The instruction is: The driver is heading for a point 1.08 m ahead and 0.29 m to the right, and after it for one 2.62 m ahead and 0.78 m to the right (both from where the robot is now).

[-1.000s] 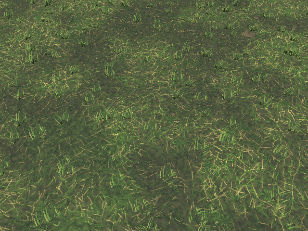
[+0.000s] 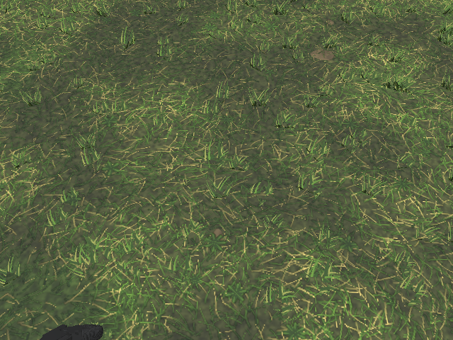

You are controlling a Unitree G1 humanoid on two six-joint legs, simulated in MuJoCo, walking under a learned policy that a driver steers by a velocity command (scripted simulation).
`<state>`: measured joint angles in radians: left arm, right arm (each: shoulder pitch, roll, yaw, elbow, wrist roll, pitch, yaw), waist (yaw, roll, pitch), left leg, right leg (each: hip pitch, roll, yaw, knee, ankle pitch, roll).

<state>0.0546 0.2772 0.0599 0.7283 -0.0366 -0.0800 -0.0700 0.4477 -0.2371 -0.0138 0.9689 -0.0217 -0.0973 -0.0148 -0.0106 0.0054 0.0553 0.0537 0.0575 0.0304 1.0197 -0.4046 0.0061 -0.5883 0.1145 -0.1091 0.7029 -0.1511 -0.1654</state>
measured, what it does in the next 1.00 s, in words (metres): walks ahead, turning right: left foot, then right foot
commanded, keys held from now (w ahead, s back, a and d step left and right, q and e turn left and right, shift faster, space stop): w+e+shift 0.54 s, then w+shift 0.32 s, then w+q+shift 0.14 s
